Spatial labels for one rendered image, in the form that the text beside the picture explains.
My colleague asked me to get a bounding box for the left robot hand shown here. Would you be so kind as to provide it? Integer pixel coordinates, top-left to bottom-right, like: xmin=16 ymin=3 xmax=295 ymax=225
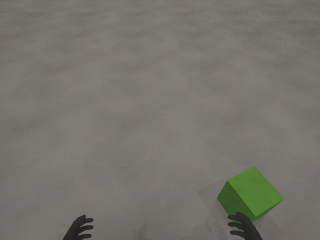
xmin=63 ymin=214 xmax=94 ymax=240

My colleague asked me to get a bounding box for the carton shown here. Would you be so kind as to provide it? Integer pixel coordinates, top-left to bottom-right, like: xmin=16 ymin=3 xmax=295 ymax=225
xmin=217 ymin=166 xmax=285 ymax=231

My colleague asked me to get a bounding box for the right robot hand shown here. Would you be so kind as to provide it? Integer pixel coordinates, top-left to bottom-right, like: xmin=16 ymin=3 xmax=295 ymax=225
xmin=228 ymin=211 xmax=262 ymax=240

